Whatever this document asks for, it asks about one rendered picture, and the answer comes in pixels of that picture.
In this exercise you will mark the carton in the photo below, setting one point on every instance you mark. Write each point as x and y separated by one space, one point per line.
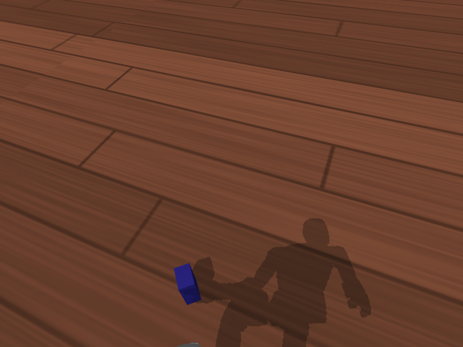
187 284

